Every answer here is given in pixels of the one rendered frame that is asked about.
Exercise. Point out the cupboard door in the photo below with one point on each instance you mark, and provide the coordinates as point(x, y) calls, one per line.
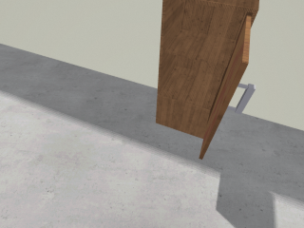
point(235, 69)

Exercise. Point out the handle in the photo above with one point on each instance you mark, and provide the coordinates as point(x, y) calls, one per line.
point(249, 91)

